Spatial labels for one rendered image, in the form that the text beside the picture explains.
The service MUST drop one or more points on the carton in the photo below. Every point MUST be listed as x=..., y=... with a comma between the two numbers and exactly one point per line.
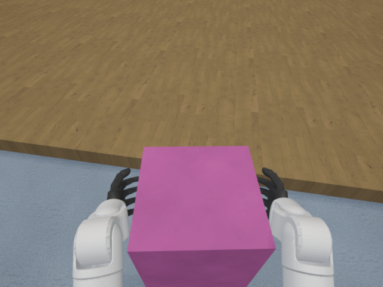
x=199, y=219

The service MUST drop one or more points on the robot left forearm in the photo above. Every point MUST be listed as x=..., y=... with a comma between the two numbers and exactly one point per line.
x=98, y=246

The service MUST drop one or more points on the robot left hand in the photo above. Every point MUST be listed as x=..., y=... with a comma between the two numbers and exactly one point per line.
x=117, y=188

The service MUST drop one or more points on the robot right hand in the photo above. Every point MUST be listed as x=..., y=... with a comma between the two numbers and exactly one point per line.
x=276, y=188

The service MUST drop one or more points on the robot right forearm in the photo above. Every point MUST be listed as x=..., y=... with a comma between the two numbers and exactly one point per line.
x=306, y=245

